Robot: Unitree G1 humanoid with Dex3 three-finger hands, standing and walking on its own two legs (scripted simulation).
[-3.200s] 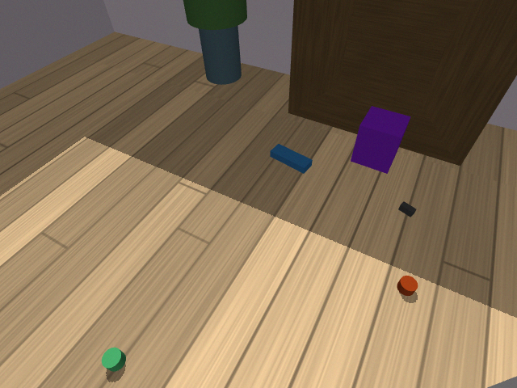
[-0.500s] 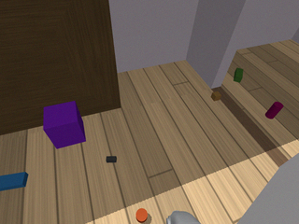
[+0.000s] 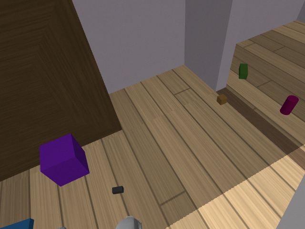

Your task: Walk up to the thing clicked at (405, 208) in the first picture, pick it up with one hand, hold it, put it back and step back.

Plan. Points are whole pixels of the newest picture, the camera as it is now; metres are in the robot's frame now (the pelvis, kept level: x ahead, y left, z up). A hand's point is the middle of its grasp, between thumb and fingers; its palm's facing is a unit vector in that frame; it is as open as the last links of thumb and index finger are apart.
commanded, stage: walk up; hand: left
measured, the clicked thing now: (117, 190) +0.51 +0.31 -0.75
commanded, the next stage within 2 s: none
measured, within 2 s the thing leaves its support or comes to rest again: neither
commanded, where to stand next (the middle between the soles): +0.13 +0.03 m, yaw +4 degrees
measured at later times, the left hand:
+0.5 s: hand out of the picture +0.11 +0.26 -0.15, palm faces -0.10 -0.92 -0.37, open 7.4 cm
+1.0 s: hand out of the picture +0.15 +0.31 -0.15, palm faces -0.09 -0.93 -0.35, open 7.4 cm
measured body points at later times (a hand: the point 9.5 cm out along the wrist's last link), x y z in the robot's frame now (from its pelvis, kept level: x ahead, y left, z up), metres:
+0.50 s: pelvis +0.01 +0.00 +0.00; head +0.04 +0.00 +0.44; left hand +0.12 +0.31 -0.13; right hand -0.14 -0.30 -0.12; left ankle +0.07 +0.15 -0.70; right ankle +0.04 -0.08 -0.73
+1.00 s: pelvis +0.02 +0.05 +0.00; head +0.06 +0.05 +0.45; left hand +0.15 +0.36 -0.12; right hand -0.13 -0.27 -0.10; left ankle +0.04 +0.16 -0.73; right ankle +0.06 -0.08 -0.69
